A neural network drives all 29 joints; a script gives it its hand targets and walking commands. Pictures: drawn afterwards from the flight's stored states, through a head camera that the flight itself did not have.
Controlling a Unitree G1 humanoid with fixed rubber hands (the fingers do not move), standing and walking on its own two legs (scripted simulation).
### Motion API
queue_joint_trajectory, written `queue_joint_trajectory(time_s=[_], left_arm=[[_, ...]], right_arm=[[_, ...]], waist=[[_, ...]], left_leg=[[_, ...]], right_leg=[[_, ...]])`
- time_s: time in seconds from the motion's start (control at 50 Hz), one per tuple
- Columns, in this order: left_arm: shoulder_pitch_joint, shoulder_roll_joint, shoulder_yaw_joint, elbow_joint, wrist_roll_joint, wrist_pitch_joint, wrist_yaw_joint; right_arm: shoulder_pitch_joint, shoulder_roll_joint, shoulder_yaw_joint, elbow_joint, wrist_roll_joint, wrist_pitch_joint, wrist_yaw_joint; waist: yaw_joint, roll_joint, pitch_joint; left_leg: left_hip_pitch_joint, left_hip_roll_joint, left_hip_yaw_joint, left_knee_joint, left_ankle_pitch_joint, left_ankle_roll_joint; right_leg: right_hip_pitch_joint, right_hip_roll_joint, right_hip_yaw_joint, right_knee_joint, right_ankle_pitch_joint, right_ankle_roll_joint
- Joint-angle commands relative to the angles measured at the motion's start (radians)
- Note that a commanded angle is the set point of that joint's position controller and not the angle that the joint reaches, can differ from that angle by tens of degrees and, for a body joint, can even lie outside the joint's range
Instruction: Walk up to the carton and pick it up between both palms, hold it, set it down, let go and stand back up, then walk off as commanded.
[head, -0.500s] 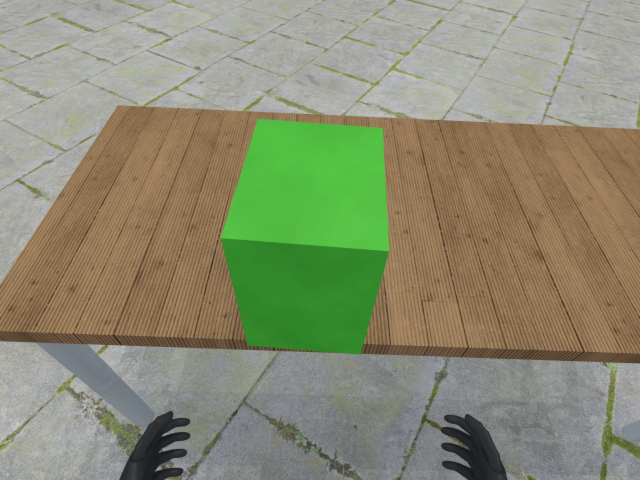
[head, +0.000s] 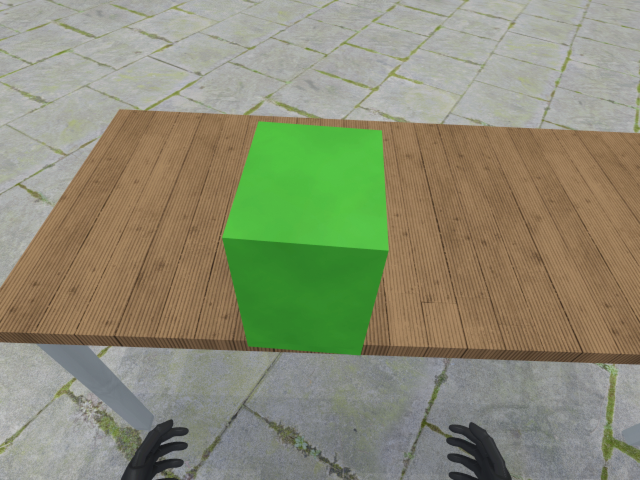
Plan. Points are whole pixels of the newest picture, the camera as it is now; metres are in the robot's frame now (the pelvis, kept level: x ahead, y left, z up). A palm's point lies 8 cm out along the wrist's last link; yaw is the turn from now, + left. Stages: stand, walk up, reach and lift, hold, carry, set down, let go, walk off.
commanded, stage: stand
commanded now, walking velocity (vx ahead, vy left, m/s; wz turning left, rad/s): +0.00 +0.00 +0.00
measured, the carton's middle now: (311, 243) +0.45 +0.03 +0.03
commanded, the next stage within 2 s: walk off in 0.46 s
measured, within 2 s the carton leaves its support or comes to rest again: neither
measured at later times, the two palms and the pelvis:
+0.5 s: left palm out of the picture +0.11 +0.28 -0.12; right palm out of the picture +0.10 -0.26 -0.10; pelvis +0.01 +0.00 -0.01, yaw +0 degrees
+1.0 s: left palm out of the picture +0.03 +0.28 -0.14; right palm out of the picture +0.07 -0.30 -0.14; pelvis -0.05 -0.02 -0.04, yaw +0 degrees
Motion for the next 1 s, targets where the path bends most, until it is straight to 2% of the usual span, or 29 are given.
queue_joint_trajectory(time_s=[0.0, 0.04, 0.08, 0.1, 0.18, 0.22, 0.24, 0.3, 0.36, 0.38, 0.44, 0.48, 0.5, 0.62, 0.64, 0.68, 0.72, 0.74, 0.76, 0.78, 0.8, 0.82, 0.84, 0.86, 0.88, 0.92, 0.94, 0.96, 0.98], left_arm=[[-0.015, 0.276, 0.097, -0.017, 0.110, -0.087, -0.012], [-0.048, 0.246, 0.083, 0.013, 0.107, -0.100, -0.018], [-0.061, 0.247, 0.074, 0.059, 0.107, -0.107, -0.032], [-0.050, 0.247, 0.075, 0.078, 0.110, -0.113, -0.037], [-0.054, 0.295, 0.079, 0.150, 0.100, -0.125, -0.045], [-0.067, 0.309, 0.074, 0.184, 0.102, -0.131, -0.042], [-0.071, 0.291, 0.075, 0.186, 0.099, -0.131, -0.048], [-0.069, 0.310, 0.070, 0.229, 0.096, -0.129, -0.047], [-0.056, 0.318, 0.068, 0.251, 0.081, -0.130, -0.047], [-0.057, 0.334, 0.066, 0.263, 0.088, -0.128, -0.044], [-0.055, 0.320, 0.059, 0.283, 0.080, -0.131, -0.050], [-0.066, 0.319, 0.057, 0.301, 0.085, -0.129, -0.050], [-0.061, 0.341, 0.066, 0.309, 0.083, -0.125, -0.045], [-0.068, 0.314, 0.051, 0.336, 0.078, -0.123, -0.044], [-0.050, 0.375, 0.089, 0.269, 0.065, -0.104, -0.038], [-0.023, 0.386, 0.106, 0.245, 0.064, -0.092, -0.036], [-0.017, 0.380, 0.112, 0.224, 0.069, -0.078, -0.037], [-0.012, 0.372, 0.112, 0.222, 0.069, -0.075, -0.037], [-0.009, 0.367, 0.118, 0.220, 0.072, -0.066, -0.037], [-0.004, 0.362, 0.108, 0.206, 0.071, -0.061, -0.039], [0.000, 0.352, 0.112, 0.193, 0.071, -0.056, -0.037], [0.018, 0.335, 0.110, 0.189, 0.074, -0.050, -0.040], [0.037, 0.341, 0.115, 0.185, 0.078, -0.041, -0.041], [0.043, 0.331, 0.117, 0.186, 0.076, -0.034, -0.036], [0.075, 0.340, 0.121, 0.182, 0.070, -0.030, -0.037], [0.114, 0.340, 0.121, 0.185, 0.064, -0.035, -0.038], [0.141, 0.340, 0.121, 0.195, 0.067, -0.043, -0.041], [0.178, 0.361, 0.129, 0.207, 0.077, -0.052, -0.039], [0.156, 0.409, 0.130, 0.204, 0.091, -0.067, -0.035]], right_arm=[[0.025, -0.330, -0.074, 0.015, -0.082, 0.047, -0.008], [0.037, -0.312, -0.068, 0.014, -0.083, 0.063, -0.006], [0.021, -0.323, -0.061, 0.011, -0.087, 0.063, -0.001], [0.027, -0.329, -0.065, 0.012, -0.086, 0.064, -0.002], [0.041, -0.364, -0.067, 0.023, -0.088, 0.075, -0.005], [0.071, -0.344, -0.063, 0.029, -0.076, 0.071, -0.002], [0.050, -0.371, -0.062, 0.026, -0.075, 0.067, -0.003], [0.058, -0.376, -0.065, 0.029, -0.079, 0.075, -0.002], [0.090, -0.405, -0.062, 0.056, -0.074, 0.077, -0.006], [0.101, -0.399, -0.061, 0.060, -0.074, 0.078, -0.003], [0.099, -0.400, -0.060, 0.058, -0.076, 0.078, -0.008], [0.092, -0.399, -0.065, 0.061, -0.069, 0.079, -0.003], [0.104, -0.404, -0.061, 0.064, -0.068, 0.079, -0.004], [0.105, -0.408, -0.054, 0.079, -0.068, 0.079, -0.012], [0.082, -0.466, -0.078, 0.094, -0.062, 0.111, -0.018], [0.104, -0.458, -0.077, 0.076, -0.056, 0.127, -0.018], [0.119, -0.475, -0.086, 0.064, -0.057, 0.142, -0.015], [0.097, -0.481, -0.090, 0.061, -0.056, 0.145, -0.013], [0.103, -0.489, -0.093, 0.053, -0.058, 0.153, -0.013], [0.100, -0.498, -0.096, 0.033, -0.053, 0.156, -0.010], [0.074, -0.508, -0.096, 0.022, -0.056, 0.158, -0.009], [0.041, -0.534, -0.102, 0.010, -0.058, 0.155, -0.010], [0.025, -0.550, -0.107, -0.012, -0.062, 0.155, -0.014], [0.009, -0.549, -0.101, -0.017, -0.062, 0.154, -0.020], [-0.033, -0.549, -0.104, -0.029, -0.061, 0.155, -0.027], [-0.070, -0.533, -0.097, -0.032, -0.070, 0.162, -0.028], [-0.073, -0.523, -0.095, -0.033, -0.070, 0.167, -0.024], [-0.067, -0.518, -0.093, -0.031, -0.063, 0.175, -0.020], [-0.020, -0.459, -0.079, -0.025, -0.057, 0.182, -0.015]], waist=[[0.024, -0.052, -0.344], [0.011, -0.049, -0.207], [0.018, 0.008, -0.167], [0.017, -0.023, -0.152], [0.025, 0.027, -0.126], [0.006, 0.001, -0.130], [0.022, 0.011, -0.130], [0.019, 0.045, -0.138], [0.028, 0.019, -0.127], [0.010, 0.033, -0.112], [0.019, 0.052, -0.094], [0.015, 0.002, -0.138], [0.014, 0.043, -0.123], [0.012, 0.055, -0.089], [0.014, 0.061, -0.049], [0.008, 0.046, -0.082], [0.004, 0.017, -0.110], [0.002, 0.070, -0.119], [-0.002, 0.054, -0.102], [-0.006, 0.104, -0.121], [-0.006, 0.143, -0.111], [0.000, 0.219, -0.103], [-0.001, 0.247, -0.104], [-0.003, 0.228, -0.101], [0.021, 0.219, -0.101], [0.055, 0.239, -0.086], [0.072, 0.232, -0.103], [0.086, 0.185, -0.123], [0.066, -0.067, -0.111]], left_leg=[[0.040, 0.082, -0.063, 0.036, 0.061, 0.030], [-0.026, 0.077, -0.066, 0.009, -0.030, 0.037], [-0.069, 0.081, -0.082, -0.005, -0.108, 0.043], [-0.061, 0.079, -0.083, 0.006, -0.109, 0.042], [-0.089, 0.087, -0.100, -0.027, -0.093, 0.045], [-0.058, 0.092, -0.107, -0.022, -0.046, 0.046], [-0.068, 0.095, -0.109, -0.018, -0.021, 0.045], [-0.054, 0.096, -0.107, -0.012, 0.031, 0.042], [-0.050, 0.100, -0.119, -0.023, 0.021, 0.048], [-0.059, 0.101, -0.120, -0.033, -0.001, 0.047], [-0.061, 0.096, -0.112, -0.022, 0.027, 0.052], [-0.027, 0.099, -0.119, -0.031, 0.042, 0.047], [-0.040, 0.103, -0.113, -0.022, 0.047, 0.046], [-0.066, 0.101, -0.113, -0.045, 0.008, 0.048], [-0.074, 0.080, -0.111, 0.079, 0.316, 0.085], [-0.034, 0.083, -0.104, 0.123, 0.370, 0.100], [-0.053, 0.082, -0.122, 0.148, 0.259, 0.125], [-0.064, 0.097, -0.143, 0.125, 0.226, 0.136], [-0.108, 0.114, -0.158, 0.117, 0.214, 0.156], [-0.105, 0.143, -0.191, 0.085, 0.208, 0.180], [-0.123, 0.192, -0.241, 0.057, 0.253, 0.228], [-0.182, 0.262, -0.296, 0.016, 0.291, 0.281], [-0.238, 0.321, -0.353, 0.000, 0.296, 0.331], [-0.269, 0.344, -0.387, 0.019, 0.370, 0.364], [-0.305, 0.354, -0.381, 0.069, 0.391, 0.360], [-0.277, 0.323, -0.307, 0.139, 0.360, 0.287], [-0.241, 0.293, -0.273, 0.192, 0.353, 0.242], [-0.267, 0.234, -0.225, 0.317, 0.305, 0.200], [-0.307, 0.055, -0.101, 0.536, 0.093, 0.122]], right_leg=[[0.059, -0.121, 0.123, 0.022, 0.107, -0.031], [-0.020, -0.109, 0.131, -0.006, 0.001, -0.033], [-0.042, -0.101, 0.127, -0.024, -0.090, -0.028], [-0.055, -0.095, 0.118, -0.025, -0.088, -0.028], [-0.033, -0.099, 0.130, -0.022, -0.053, -0.032], [-0.034, -0.101, 0.140, -0.027, -0.027, -0.034], [-0.013, -0.100, 0.121, -0.031, 0.003, -0.033], [-0.001, -0.104, 0.124, -0.018, 0.037, -0.038], [-0.006, -0.103, 0.132, -0.029, 0.023, -0.040], [-0.006, -0.102, 0.130, -0.035, 0.023, -0.038], [0.002, -0.112, 0.140, -0.031, 0.069, -0.040], [0.018, -0.102, 0.125, -0.021, 0.046, -0.039], [0.018, -0.107, 0.136, -0.028, 0.074, -0.042], [0.017, -0.102, 0.132, -0.042, 0.051, -0.033], [-0.048, -0.128, 0.126, 0.045, 0.312, -0.052], [-0.059, -0.131, 0.126, 0.088, 0.373, -0.074], [-0.073, -0.122, 0.122, 0.124, 0.268, -0.099], [-0.062, -0.101, 0.110, 0.139, 0.219, -0.090], [-0.059, -0.081, 0.088, 0.175, 0.161, -0.078], [-0.059, -0.050, 0.061, 0.246, 0.116, -0.071], [-0.079, -0.014, 0.031, 0.347, 0.069, -0.053], [-0.081, 0.031, 0.004, 0.478, -0.165, -0.034], [-0.095, 0.040, 0.008, 0.626, -0.354, -0.026], [-0.122, 0.053, 0.046, 0.733, -0.407, -0.024], [-0.098, 0.031, 0.085, 0.724, -0.394, -0.026], [-0.092, -0.005, 0.075, 0.517, -0.328, -0.050], [-0.036, -0.015, 0.062, 0.335, -0.267, -0.065], [0.058, -0.022, 0.089, 0.184, -0.170, -0.070], [0.032, -0.142, 0.260, -0.012, 0.087, -0.111]])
